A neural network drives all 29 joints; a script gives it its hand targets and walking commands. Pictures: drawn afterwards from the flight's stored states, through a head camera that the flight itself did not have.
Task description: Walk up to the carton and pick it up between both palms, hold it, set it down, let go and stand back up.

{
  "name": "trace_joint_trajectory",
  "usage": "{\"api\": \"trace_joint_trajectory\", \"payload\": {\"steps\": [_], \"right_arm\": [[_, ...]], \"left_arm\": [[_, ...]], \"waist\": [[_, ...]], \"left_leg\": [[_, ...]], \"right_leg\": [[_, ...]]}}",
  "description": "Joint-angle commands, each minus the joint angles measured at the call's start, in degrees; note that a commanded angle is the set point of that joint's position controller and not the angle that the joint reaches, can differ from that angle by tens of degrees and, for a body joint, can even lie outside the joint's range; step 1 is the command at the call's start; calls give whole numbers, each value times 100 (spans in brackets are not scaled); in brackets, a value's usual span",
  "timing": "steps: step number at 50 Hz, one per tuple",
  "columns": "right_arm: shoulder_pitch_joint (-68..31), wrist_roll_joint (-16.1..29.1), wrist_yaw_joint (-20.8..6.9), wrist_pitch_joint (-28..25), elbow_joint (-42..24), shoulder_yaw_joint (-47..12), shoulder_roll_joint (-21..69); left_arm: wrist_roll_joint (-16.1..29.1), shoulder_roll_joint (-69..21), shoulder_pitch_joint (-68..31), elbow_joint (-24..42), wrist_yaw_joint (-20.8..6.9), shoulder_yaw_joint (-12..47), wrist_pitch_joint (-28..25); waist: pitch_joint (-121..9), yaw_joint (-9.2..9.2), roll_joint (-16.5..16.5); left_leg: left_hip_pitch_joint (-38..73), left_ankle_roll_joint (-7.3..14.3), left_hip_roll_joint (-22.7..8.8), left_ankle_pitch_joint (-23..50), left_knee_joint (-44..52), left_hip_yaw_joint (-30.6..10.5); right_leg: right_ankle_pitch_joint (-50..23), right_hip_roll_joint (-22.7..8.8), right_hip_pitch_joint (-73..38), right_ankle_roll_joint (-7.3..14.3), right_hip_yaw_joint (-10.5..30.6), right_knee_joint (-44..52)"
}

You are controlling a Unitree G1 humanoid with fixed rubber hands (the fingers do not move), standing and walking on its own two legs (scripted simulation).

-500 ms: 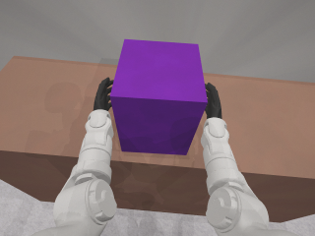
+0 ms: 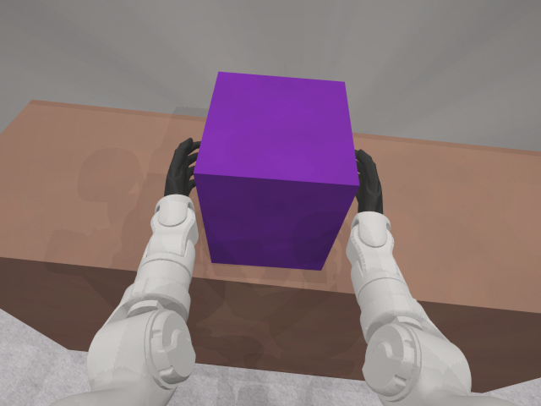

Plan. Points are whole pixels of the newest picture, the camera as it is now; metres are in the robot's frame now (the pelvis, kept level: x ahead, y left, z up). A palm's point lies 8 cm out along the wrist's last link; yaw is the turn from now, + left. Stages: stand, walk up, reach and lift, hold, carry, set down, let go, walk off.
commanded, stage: reach and lift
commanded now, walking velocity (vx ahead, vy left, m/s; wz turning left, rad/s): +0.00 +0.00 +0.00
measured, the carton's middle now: (273, 178) +0.47 +0.02 +0.05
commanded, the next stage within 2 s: none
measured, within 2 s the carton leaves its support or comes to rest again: leaves its support in 0.48 s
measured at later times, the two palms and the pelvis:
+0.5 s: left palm (177, 206) +0.39 +0.16 +0.07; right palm (372, 207) +0.40 -0.13 +0.09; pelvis -0.03 -0.01 +0.00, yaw +0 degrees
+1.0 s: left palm (180, 169) +0.40 +0.15 +0.14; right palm (396, 174) +0.40 -0.14 +0.16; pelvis -0.02 -0.01 +0.00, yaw +0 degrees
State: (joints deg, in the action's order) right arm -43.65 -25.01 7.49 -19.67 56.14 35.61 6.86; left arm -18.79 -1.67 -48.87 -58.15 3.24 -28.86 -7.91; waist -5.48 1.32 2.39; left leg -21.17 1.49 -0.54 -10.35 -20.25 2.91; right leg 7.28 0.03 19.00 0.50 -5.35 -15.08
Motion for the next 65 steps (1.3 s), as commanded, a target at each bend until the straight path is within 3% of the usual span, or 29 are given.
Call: {"api": "trace_joint_trajectory", "payload": {"steps": [1,9,13,20,23,29,35,43,49,55,60,65], "right_arm": [[-4074,-448,-991,-783,-21,-2019,2402],[-4551,-469,-982,-933,209,-1875,2226],[-4762,-609,-990,-796,344,-1668,2154],[-5039,-488,-1003,-553,461,-1726,2256],[-5157,-398,-974,-410,464,-1798,2262],[-5001,79,-909,-205,456,-2363,2597],[-4975,560,-827,79,447,-2799,2872],[-5473,1355,-768,658,125,-3240,2915],[-5772,2093,-611,1370,-337,-3617,2980],[-6158,2395,-526,1981,-510,-3378,2895],[-6490,2256,-629,2092,-368,-2755,2644],[-6217,2035,-738,2197,41,-2236,2403]], "left_arm": [[-188,-2870,-3550,24,-635,1810,-389],[-37,-2906,-3974,-254,-582,1933,-556],[32,-2696,-4291,-464,-578,1799,-558],[363,-2495,-4730,-599,-625,1828,-545],[519,-2361,-4899,-604,-639,1877,-502],[954,-2506,-5119,-72,-592,2368,-523],[1332,-2727,-5589,545,-521,2806,-419],[1574,-2978,-5954,1216,-382,3131,156],[1535,-2958,-5735,1551,-398,2942,991],[1381,-2909,-5931,1725,-527,2586,1797],[1330,-3030,-6393,1682,-550,2506,2060],[1114,-2990,-6167,1663,-541,2266,2288]], "waist": [[-4540,16,-459],[-4692,83,-530],[-4616,117,-453],[-4822,159,-396],[-4884,131,-333],[-5389,-63,-449],[-5529,-237,-575],[-5268,-192,-660],[-4404,-106,-339],[-3662,-156,-244],[-3539,-325,-462],[-3155,-427,-589]], "left_leg": [[1573,-543,-282,4124,-373,198],[1198,-542,-205,2712,-80,264],[800,-432,-132,1717,136,336],[175,-318,-20,974,238,391],[-9,-281,16,857,241,349],[200,-367,39,1654,-27,179],[830,-493,23,2397,-349,-5],[1707,-624,-40,3120,-684,-188],[1488,-420,37,2661,-405,-240],[1443,-258,105,1677,74,-145],[1899,-363,27,1289,229,-111],[2329,-441,-33,1237,263,-106]], "right_leg": [[-3320,23,-2165,13,-116,-552],[-2551,40,-2017,113,-126,-434],[-1979,-3,-2016,94,-68,-413],[-1969,-84,-2389,53,99,-584],[-2132,-96,-2542,-1,152,-644],[-3220,-40,-2757,-48,198,-918],[-3514,66,-2415,-64,145,-1017],[-3207,204,-1931,-41,66,-954],[-3322,114,-2558,-125,248,-898],[-2544,14,-2813,-183,342,-614],[-1318,54,-2221,-84,203,-249],[-699,93,-1900,-11,89,-8]]}}
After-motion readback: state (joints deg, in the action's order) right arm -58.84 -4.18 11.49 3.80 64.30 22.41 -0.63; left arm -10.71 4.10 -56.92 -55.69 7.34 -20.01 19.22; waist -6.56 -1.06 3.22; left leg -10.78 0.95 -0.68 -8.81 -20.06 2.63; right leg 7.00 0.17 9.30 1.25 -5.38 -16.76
